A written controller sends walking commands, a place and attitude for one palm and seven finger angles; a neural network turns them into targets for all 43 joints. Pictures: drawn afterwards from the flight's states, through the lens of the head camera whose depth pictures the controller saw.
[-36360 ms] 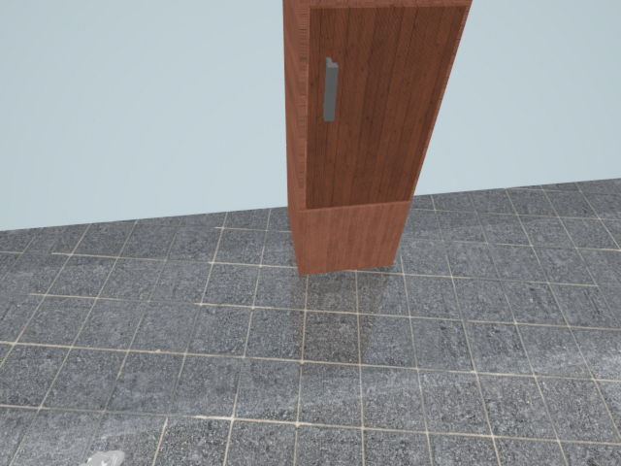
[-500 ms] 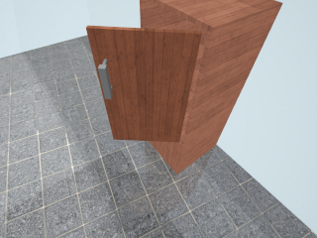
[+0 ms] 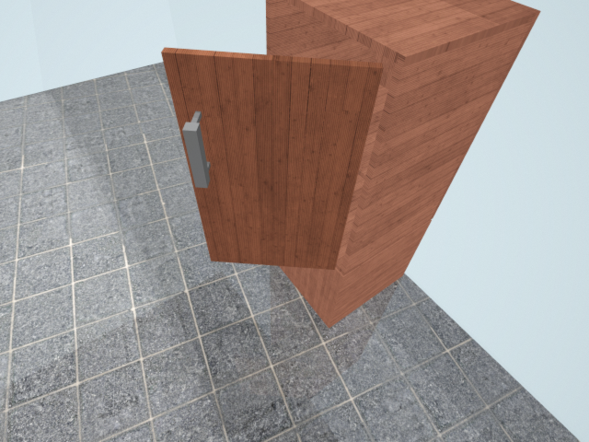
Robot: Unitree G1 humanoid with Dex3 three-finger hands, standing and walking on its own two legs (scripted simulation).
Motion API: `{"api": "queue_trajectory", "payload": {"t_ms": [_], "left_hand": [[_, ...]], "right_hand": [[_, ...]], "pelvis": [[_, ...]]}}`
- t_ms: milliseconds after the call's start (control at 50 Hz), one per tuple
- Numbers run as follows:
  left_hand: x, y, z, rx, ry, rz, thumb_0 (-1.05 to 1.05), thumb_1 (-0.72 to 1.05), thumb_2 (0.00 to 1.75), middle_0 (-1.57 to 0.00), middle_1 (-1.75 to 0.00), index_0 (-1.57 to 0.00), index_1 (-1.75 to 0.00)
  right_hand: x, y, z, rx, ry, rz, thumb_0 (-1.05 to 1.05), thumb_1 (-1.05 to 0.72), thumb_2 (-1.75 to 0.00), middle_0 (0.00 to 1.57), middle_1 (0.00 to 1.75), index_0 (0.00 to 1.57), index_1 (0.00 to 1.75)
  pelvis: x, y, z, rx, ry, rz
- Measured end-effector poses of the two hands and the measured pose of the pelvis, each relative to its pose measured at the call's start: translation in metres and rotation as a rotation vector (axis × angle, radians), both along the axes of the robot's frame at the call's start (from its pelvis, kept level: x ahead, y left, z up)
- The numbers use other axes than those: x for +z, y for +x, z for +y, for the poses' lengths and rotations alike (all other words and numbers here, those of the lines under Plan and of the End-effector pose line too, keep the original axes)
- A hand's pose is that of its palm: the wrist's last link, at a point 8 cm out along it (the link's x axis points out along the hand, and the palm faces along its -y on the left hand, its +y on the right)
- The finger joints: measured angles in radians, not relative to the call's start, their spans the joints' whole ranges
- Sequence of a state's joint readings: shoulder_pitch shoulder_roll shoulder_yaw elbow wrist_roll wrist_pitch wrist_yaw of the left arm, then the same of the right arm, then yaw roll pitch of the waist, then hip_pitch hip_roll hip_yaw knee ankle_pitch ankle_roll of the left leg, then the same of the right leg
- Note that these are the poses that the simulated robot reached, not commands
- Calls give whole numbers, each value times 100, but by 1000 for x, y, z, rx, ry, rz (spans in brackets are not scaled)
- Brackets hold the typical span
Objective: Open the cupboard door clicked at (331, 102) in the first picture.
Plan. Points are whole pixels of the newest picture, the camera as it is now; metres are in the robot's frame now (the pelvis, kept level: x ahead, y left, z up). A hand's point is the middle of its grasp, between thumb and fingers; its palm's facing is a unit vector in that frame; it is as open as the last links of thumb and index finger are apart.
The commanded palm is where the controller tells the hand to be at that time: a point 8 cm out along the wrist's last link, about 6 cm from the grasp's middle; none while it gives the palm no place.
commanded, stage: look again from close up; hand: left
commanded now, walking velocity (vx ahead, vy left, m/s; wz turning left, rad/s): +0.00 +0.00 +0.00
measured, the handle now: (200, 150) +0.60 +0.22 +0.04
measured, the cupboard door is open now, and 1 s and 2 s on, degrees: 51 51 51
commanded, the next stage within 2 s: shuffle to correct the standing spot in 0.58 s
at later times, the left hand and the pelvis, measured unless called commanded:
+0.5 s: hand out of the picture +0.03 +0.23 -0.17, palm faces +0.02 -0.96 -0.28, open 7.4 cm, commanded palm none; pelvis -0.04 +0.01 -0.01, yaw +0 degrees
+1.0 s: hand out of the picture -0.12 +0.20 -0.18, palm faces +0.05 -0.98 -0.18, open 7.4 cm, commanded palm none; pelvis -0.05 +0.03 -0.01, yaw +0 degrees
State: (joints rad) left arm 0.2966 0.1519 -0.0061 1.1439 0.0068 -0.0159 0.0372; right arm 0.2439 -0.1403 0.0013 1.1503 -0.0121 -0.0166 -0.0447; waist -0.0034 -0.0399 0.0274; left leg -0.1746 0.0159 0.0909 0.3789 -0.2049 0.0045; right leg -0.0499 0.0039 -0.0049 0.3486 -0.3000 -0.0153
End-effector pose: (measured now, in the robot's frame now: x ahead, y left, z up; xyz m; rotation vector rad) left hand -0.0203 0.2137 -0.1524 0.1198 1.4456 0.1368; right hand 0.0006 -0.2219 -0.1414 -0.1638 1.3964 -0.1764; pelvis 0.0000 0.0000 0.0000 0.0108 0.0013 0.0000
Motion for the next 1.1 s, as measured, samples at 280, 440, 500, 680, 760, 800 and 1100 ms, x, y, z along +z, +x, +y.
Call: {"api": "queue_trajectory", "payload": {"t_ms": [280, 440, 500, 680, 760, 800, 1100], "left_hand": [[11, 39, 45, -40, 133, -179, 0, 91, 90, -20, -30, -20, -30], [15, 46, 59, -62, 132, -274, 0, 91, 90, -20, -30, -20, -30], [16, 41, 60, -68, 119, -284, 0, 91, 90, -20, -30, -20, -30], [9, -1, 63, -66, 78, -196, 0, 91, 90, -20, -30, -20, -30], [4, -27, 62, -51, 64, -127, 0, 91, 90, -20, -30, -20, -30], [2, -41, 59, -41, 54, -88, 0, 91, 90, -20, -30, -20, -30], [-2, -122, 24, 98, -25, 142, 0, 91, 90, -20, -30, -20, -30]], "right_hand": [[-2, 45, -24, 45, -44, -178, 1, -91, -89, 20, 30, 20, 30], [15, 66, -25, 79, -71, -308, 1, -91, -89, 20, 30, 20, 30], [20, 61, -22, 93, -73, -319, 1, -91, -89, 20, 30, 20, 30], [16, 12, -8, 88, -63, -217, 1, -91, -89, 20, 30, 20, 30], [9, -18, 1, 66, -48, -136, 1, -91, -89, 20, 30, 20, 30], [6, -33, 6, 49, -35, -94, 1, -91, -89, 20, 30, 20, 30], [-7, -52, 31, -7, 16, 16, 1, -91, -89, 20, 30, 20, 30]], "pelvis": [[-12, -8, 3, 13, -3, -7], [-11, -28, 10, 6, -12, -48], [-9, -36, 14, 8, -15, -53], [-5, -55, 25, 12, -22, -41], [-5, -58, 29, 12, -22, -37], [-5, -58, 31, 12, -20, -35], [-11, -34, 36, 12, -35, -21]]}}
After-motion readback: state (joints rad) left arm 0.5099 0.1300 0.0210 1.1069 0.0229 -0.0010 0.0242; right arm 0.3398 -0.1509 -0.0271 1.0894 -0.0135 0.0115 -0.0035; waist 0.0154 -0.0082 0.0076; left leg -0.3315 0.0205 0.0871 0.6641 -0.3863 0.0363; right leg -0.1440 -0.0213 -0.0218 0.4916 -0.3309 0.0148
